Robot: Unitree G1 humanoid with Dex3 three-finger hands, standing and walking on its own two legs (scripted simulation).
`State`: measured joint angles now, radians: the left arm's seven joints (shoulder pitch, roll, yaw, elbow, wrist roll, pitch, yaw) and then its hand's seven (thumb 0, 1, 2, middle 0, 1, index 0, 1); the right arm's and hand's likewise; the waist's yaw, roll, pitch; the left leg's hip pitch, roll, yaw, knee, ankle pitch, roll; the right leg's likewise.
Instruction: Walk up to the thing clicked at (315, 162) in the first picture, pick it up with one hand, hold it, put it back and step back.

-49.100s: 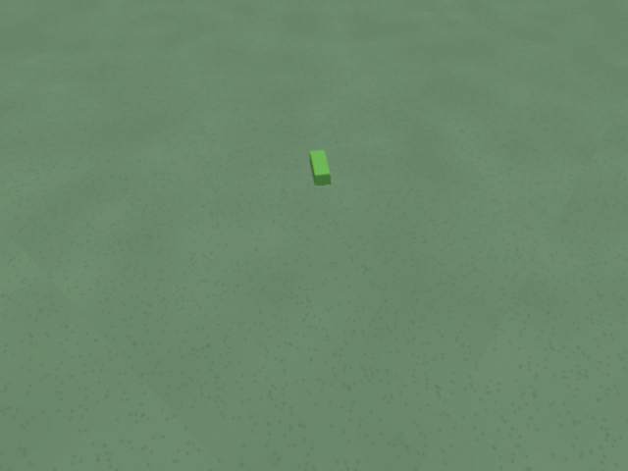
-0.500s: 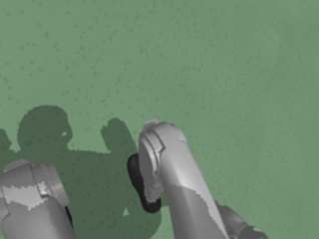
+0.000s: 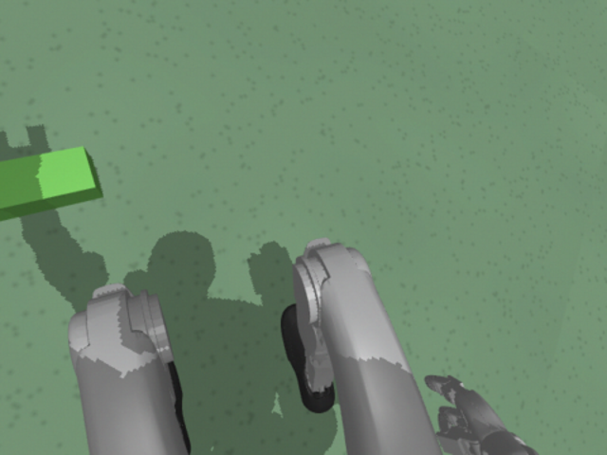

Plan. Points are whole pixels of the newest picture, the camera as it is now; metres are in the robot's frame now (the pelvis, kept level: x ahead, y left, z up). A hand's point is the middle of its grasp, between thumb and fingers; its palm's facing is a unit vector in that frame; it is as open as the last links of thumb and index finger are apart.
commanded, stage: withdraw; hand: left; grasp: from above
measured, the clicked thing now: (33, 185) +0.51 +0.30 -0.32
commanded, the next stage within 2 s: home in 0.20 s
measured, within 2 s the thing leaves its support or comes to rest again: neither
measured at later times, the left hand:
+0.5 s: hand out of the picture +0.51 +0.31 -0.14, palm faces -0.37 -0.11 -0.92, open 13.2 cm
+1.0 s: hand out of the picture +0.34 +0.26 +0.05, palm faces -0.16 -0.77 -0.62, open 7.6 cm
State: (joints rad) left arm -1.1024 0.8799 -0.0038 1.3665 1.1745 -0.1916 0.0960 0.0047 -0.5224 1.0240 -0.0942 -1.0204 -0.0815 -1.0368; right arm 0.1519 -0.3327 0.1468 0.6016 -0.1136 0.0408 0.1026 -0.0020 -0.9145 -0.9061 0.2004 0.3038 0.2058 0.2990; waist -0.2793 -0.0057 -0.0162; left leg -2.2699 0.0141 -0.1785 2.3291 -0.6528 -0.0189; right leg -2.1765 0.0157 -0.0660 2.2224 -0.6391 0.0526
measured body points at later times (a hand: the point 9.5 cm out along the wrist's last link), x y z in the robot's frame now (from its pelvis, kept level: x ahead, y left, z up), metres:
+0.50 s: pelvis +0.00 +0.00 -0.02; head +0.24 +0.08 +0.36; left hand +0.53 +0.32 -0.09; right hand +0.05 -0.25 -0.12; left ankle +0.08 +0.13 -0.32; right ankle +0.11 -0.13 -0.32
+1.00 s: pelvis +0.02 +0.00 +0.16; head +0.18 +0.04 +0.58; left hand +0.35 +0.30 +0.09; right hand +0.21 -0.25 +0.05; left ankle +0.08 +0.13 -0.32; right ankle +0.11 -0.13 -0.32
